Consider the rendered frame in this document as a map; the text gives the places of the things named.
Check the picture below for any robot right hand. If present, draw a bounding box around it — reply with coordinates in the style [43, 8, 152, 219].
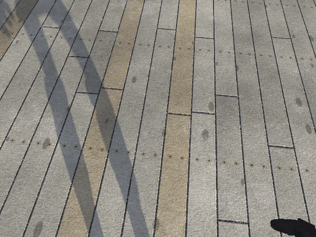
[270, 218, 316, 237]

